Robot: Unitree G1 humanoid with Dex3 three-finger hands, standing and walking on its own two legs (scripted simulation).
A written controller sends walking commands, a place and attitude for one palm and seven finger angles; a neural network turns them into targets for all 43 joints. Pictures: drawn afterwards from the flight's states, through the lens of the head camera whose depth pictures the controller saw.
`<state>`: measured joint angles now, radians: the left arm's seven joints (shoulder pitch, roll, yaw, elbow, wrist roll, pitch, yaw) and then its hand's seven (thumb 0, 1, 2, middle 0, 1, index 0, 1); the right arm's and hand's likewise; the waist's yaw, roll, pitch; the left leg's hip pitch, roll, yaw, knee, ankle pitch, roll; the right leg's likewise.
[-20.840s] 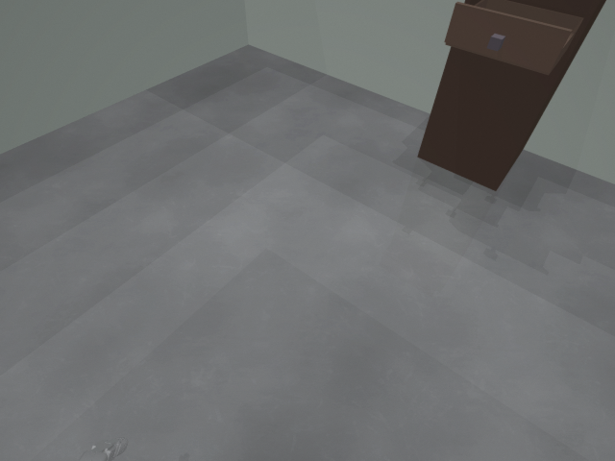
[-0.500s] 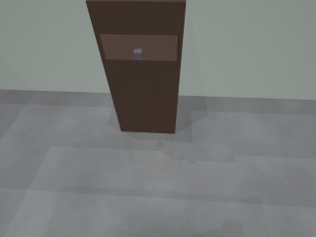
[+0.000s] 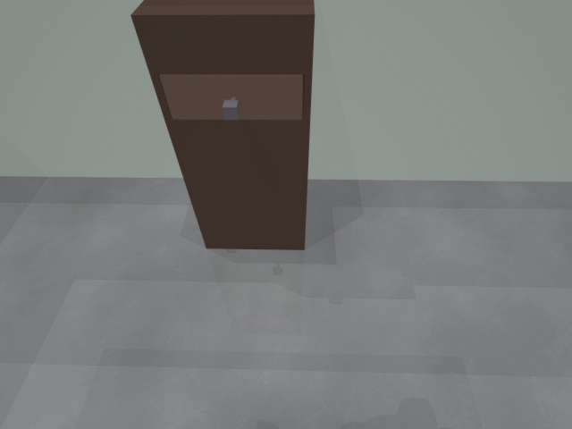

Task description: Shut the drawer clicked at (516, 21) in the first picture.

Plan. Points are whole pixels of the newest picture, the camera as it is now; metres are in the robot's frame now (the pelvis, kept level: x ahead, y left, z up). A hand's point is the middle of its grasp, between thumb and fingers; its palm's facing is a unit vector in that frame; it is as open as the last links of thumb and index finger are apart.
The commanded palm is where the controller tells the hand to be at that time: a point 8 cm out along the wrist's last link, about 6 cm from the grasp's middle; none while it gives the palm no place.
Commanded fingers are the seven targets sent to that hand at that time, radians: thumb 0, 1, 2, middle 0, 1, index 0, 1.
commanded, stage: look to check the result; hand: left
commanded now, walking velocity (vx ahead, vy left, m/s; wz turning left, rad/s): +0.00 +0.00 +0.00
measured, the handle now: (232, 106) +0.91 +0.19 -0.04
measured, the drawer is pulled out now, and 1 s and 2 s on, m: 0.00 0.00 0.00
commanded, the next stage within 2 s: stand and wait in 0.48 s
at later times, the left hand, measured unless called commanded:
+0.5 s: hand out of the picture +0.09 +0.22 -0.15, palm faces -0.01 -0.94 -0.34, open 7.4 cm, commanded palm none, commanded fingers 0.00 0.90 0.90 -0.20 -0.30 -0.20 -0.30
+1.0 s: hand out of the picture +0.11 +0.22 -0.16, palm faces -0.03 -0.94 -0.33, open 7.4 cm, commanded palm none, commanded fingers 0.00 0.90 0.90 -0.20 -0.30 -0.20 -0.30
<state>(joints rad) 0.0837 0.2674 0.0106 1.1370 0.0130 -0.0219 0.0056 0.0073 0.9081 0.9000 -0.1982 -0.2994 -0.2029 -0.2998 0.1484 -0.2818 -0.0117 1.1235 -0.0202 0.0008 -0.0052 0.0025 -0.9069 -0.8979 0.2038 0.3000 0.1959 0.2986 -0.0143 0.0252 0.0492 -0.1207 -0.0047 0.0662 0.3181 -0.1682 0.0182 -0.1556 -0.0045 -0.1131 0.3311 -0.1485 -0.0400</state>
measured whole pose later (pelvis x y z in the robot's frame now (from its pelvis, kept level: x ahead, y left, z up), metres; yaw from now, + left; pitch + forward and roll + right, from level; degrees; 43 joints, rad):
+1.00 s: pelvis +0.03 -0.02 +0.00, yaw -1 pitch -2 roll +0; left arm 0.09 0.29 0.02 1.15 0.01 -0.02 0.01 0.01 0.91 0.90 -0.20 -0.30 -0.20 -0.30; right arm 0.17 -0.30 -0.01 1.13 -0.02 0.01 -0.01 0.00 -0.91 -0.90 0.20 0.30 0.20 0.30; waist -0.02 0.02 0.05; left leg -0.07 0.03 0.08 0.29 -0.19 -0.01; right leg -0.10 0.04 -0.10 0.28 -0.16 -0.06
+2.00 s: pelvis +0.03 -0.01 +0.00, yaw -1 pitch -1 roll +0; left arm 0.09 0.31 0.01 1.15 0.01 -0.03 0.01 0.01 0.91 0.90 -0.20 -0.30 -0.20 -0.30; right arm 0.13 -0.32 -0.01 1.13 -0.02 0.00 -0.01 0.00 -0.91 -0.90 0.21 0.30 0.20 0.30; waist -0.01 0.02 0.05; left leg -0.05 0.02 0.07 0.26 -0.18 -0.01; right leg -0.09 0.03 -0.10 0.27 -0.16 -0.05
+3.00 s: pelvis +0.03 -0.02 +0.00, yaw -1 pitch -1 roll +0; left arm 0.10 0.32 0.01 1.15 0.01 -0.03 0.01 0.01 0.91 0.90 -0.20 -0.30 -0.20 -0.30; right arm 0.14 -0.32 -0.01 1.14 -0.01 0.00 -0.01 0.00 -0.91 -0.90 0.21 0.30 0.20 0.30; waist -0.01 0.02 0.04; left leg -0.05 0.03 0.08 0.26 -0.19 -0.01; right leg -0.08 0.04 -0.10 0.26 -0.16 -0.06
